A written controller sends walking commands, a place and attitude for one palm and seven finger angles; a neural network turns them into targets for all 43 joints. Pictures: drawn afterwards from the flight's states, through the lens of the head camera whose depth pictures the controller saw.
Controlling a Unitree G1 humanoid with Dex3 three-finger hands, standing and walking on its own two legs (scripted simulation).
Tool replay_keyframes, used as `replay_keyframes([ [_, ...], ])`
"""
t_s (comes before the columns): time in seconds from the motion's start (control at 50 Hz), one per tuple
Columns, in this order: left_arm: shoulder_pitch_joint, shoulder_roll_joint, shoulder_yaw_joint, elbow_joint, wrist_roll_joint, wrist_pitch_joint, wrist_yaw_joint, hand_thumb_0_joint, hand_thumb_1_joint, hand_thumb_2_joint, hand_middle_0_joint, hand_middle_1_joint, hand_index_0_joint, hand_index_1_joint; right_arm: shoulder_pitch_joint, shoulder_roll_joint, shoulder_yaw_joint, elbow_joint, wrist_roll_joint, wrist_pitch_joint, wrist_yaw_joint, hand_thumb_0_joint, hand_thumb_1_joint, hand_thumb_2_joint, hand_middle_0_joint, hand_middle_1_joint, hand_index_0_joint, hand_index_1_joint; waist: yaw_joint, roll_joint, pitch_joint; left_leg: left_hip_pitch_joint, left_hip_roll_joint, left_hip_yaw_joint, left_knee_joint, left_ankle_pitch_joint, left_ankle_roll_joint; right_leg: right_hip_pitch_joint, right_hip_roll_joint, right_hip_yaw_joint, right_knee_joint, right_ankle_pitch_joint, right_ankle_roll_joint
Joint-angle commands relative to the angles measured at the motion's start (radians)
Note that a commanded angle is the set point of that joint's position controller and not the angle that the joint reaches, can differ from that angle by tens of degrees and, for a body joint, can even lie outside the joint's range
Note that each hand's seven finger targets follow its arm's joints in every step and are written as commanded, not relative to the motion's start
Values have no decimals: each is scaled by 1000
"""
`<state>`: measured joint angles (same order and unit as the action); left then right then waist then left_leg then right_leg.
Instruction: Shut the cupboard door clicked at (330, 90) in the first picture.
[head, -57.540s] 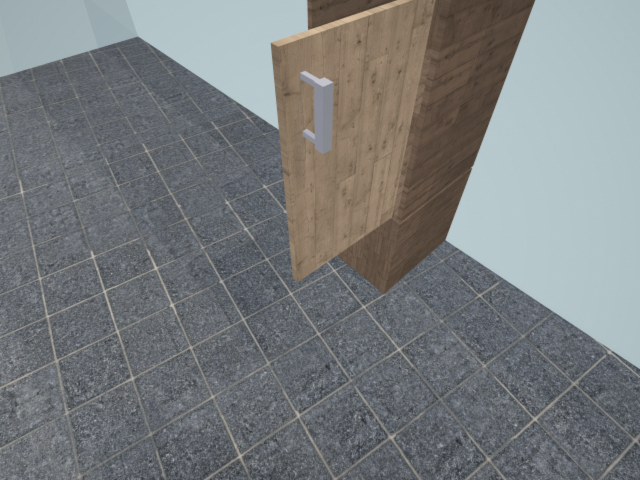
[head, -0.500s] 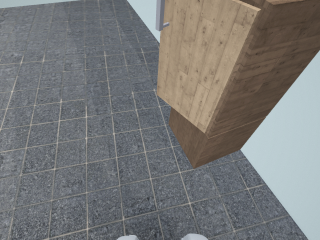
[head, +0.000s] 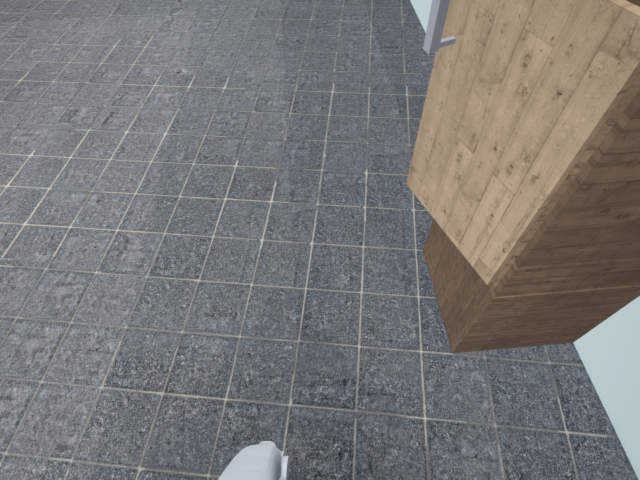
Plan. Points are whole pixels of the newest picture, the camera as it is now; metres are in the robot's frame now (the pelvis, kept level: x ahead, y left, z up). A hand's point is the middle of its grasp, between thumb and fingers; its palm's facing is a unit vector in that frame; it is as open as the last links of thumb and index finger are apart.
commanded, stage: walk to a spot facing it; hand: left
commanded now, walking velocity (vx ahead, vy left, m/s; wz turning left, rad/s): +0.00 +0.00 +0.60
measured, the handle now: (447, 13) +0.83 -0.20 +0.14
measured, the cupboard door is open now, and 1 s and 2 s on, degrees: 20 20 20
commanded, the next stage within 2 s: none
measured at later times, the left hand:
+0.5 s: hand out of the picture +0.05 +0.22 -0.16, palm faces +0.30 -0.90 -0.31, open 7.4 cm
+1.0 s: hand out of the picture -0.06 +0.20 -0.18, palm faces +0.59 -0.79 -0.20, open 7.4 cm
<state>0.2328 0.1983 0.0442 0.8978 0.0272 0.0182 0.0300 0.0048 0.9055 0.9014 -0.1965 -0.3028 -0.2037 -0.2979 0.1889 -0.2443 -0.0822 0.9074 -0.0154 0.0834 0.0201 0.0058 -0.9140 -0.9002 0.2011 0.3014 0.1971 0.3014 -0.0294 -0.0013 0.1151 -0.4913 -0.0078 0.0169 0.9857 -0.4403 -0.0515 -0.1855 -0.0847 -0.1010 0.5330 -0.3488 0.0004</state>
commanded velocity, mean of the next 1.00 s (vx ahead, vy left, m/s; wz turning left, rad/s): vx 0.10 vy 0.00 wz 0.59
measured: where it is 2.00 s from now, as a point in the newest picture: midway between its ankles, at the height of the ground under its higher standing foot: (249, 416)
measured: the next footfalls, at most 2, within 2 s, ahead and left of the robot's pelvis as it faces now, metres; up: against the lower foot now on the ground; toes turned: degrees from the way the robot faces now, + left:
left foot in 0.14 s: +0.04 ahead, +0.14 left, +0.00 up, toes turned +9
right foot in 0.46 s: +0.10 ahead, -0.12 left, +0.00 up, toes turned +13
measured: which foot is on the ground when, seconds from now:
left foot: up 0.00-0.12, down 0.14-0.46, up 0.48-0.84, down 0.86-1.00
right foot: down 0.00-0.14, up 0.16-0.44, down 0.46-0.86, up 0.88-1.00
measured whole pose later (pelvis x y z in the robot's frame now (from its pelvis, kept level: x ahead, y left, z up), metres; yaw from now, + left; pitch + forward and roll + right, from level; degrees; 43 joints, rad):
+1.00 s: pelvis +0.02 +0.01 -0.01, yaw +35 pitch +0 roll +0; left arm 0.25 0.25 0.09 0.94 0.03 0.05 -0.02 0.01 0.91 0.90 -0.20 -0.30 -0.20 -0.30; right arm 0.26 -0.18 -0.04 0.91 -0.03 -0.01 0.00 0.00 -0.91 -0.90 0.20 0.30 0.20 0.30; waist -0.01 -0.06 0.05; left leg -0.22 -0.01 0.05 0.55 -0.34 0.03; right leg -0.50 -0.12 -0.08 1.10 -0.40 0.05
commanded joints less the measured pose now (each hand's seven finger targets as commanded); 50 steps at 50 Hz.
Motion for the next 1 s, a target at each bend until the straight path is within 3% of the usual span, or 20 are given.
replay_keyframes([
  [0.0,91,229,70,-46,6,-21,15,0,900,900,-200,-300,-200,-300,-98,-33,7,-112,3,-33,6,0,-900,-900,200,300,200,300,71,-222,-119,2,-2,68,-198,-14,14,190,-238,92,-34,808,-116],
  [0.06,74,236,73,-51,0,-20,9,0,900,900,-200,-300,-200,-300,-17,-61,2,-91,0,-45,3,0,-900,-900,200,300,200,300,25,-207,-167,193,-25,94,-439,137,32,137,-219,21,95,800,-62],
  [0.08,66,219,69,-59,-9,-17,7,0,900,900,-200,-300,-200,-300,54,-102,-8,-70,-5,-53,2,0,-900,-900,200,300,200,300,-18,-100,-215,378,22,34,-546,358,52,16,-199,-19,236,660,-19],
  [0.1,69,150,56,-91,-17,-12,0,0,900,900,-200,-300,-200,-300,111,-214,-36,-60,-14,-61,-7,0,-900,-900,200,300,200,300,-46,211,-265,580,290,-311,-558,726,172,-279,-64,-68,453,69,55],
  [0.12,-4,114,33,-129,-13,-4,2,0,900,900,-200,-300,-200,-300,172,-261,-47,-40,-4,-52,-18,0,-900,-900,200,300,200,300,-76,311,-272,585,415,-437,-574,1040,292,-391,-15,14,593,-333,65],
  [0.14,-52,142,36,-145,-7,6,5,0,900,900,-200,-300,-200,-300,168,-233,-38,-33,-7,-45,-22,0,-900,-900,200,300,200,300,-74,157,-223,499,402,-351,-574,859,301,-363,-45,83,618,-293,52],
  [0.2,-70,143,51,-106,-4,17,-3,0,900,900,-200,-300,-200,-300,21,-185,-21,-72,-17,-50,-40,0,-900,-900,200,300,200,300,-28,214,-119,310,273,-302,-629,519,234,-359,-37,105,608,-139,61],
  [0.4,80,119,57,-76,-5,0,-14,0,900,900,-200,-300,-200,-300,-83,-173,-33,-110,-12,-37,-32,0,-900,-900,200,300,200,300,64,156,-126,67,147,-308,-547,278,164,8,81,32,56,78,60],
  [0.42,118,155,66,-72,0,-10,-9,0,900,900,-200,-300,-200,-300,-88,-139,-30,-117,-5,-37,-27,0,-900,-900,200,300,200,300,87,59,-132,-17,82,-267,-457,174,122,100,21,88,-76,98,51],
  [0.44,129,247,82,-82,17,-26,-1,0,900,900,-200,-300,-200,-300,-56,-75,-25,-130,5,-37,-21,0,-900,-900,200,300,200,300,93,-214,-144,-144,-54,-140,-210,-26,47,153,-218,388,-262,-16,-28],
  [0.46,94,281,80,-97,12,-20,2,0,900,900,-200,-300,-200,-300,-62,-76,-30,-133,-4,-35,-18,0,-900,-900,200,300,200,300,92,-310,-121,-131,-81,-91,78,-173,25,22,-390,539,-322,11,-128],
  [0.5,-26,196,63,-128,6,-20,8,0,900,900,-200,-300,-200,-300,-18,-94,-39,-102,-14,-20,-8,0,-900,-900,200,300,200,300,21,-237,-75,-102,-10,-137,291,-62,38,-133,-321,429,-326,-111,-138],
  [0.54,-92,161,50,-141,2,-16,11,0,900,900,-200,-300,-200,-300,19,-83,-34,-75,-13,-16,3,0,-900,-900,200,300,200,300,-17,-198,-79,-79,18,-85,317,21,17,-104,-244,224,-248,72,-114],
  [0.68,63,189,68,-85,6,-25,15,0,900,900,-200,-300,-200,-300,-65,-17,0,-89,0,-28,7,0,-900,-900,200,300,200,300,64,-169,-151,-23,29,33,-66,-56,-2,153,-282,57,-118,564,-133],
  [0.76,78,216,81,-61,10,-24,-1,0,900,900,-200,-300,-200,-300,-38,-18,7,-91,1,-46,8,0,-900,-900,200,300,200,300,69,-207,-173,89,22,94,-284,-63,29,136,-312,55,-121,291,-114],
  [0.8,44,206,82,-62,-3,-22,-13,0,900,900,-200,-300,-200,-300,53,-55,0,-65,-4,-62,7,0,-900,-900,200,300,200,300,13,-107,-178,314,18,89,-508,55,48,-31,-279,-24,-22,30,-51],
  [0.84,-48,97,55,-136,-8,-12,-34,0,900,900,-200,-300,-200,-300,217,-236,-43,-28,-23,-69,-9,0,-900,-900,200,300,200,300,-87,398,-146,582,370,-489,-723,24,221,-541,-38,-126,462,-329,73],
  [0.86,-179,113,44,-172,2,-13,-36,0,900,900,-200,-300,-200,-300,288,-235,-45,5,-23,-69,-20,0,-900,-900,200,300,200,300,-134,274,-102,546,419,-523,-758,37,294,-622,-50,0,566,-282,50],
  [0.92,-165,118,58,-130,6,-25,-49,0,900,900,-200,-300,-200,-300,158,-151,-10,-27,-18,-95,-33,0,-900,-900,200,300,200,300,-49,225,-20,377,284,-380,-756,58,226,-571,-63,84,630,-39,46],
  [0.98,-113,115,54,-93,0,-27,-60,0,900,900,-200,-300,-200,-300,148,-137,-1,-29,-11,-118,-42,0,-900,-900,200,300,200,300,-14,132,-40,414,240,-304,-754,232,234,-543,-45,85,581,55,68],
])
